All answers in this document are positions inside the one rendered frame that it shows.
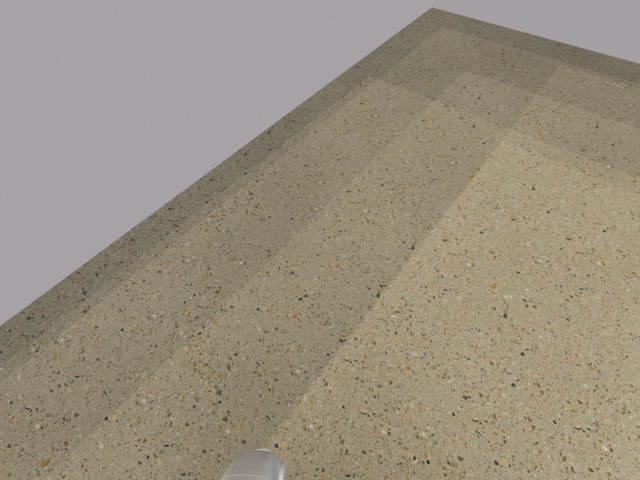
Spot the left robot thigh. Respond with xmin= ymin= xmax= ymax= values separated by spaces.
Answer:
xmin=220 ymin=450 xmax=285 ymax=480

